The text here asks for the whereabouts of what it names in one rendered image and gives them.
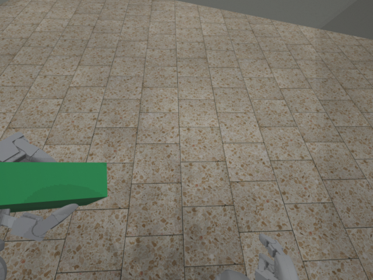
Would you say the sponge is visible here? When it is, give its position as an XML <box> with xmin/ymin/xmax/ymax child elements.
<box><xmin>0</xmin><ymin>162</ymin><xmax>107</xmax><ymax>212</ymax></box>

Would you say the right robot hand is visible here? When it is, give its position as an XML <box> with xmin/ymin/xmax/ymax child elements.
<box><xmin>255</xmin><ymin>233</ymin><xmax>299</xmax><ymax>280</ymax></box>

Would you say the left robot hand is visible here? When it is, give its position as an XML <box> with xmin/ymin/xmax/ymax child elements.
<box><xmin>0</xmin><ymin>132</ymin><xmax>78</xmax><ymax>242</ymax></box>

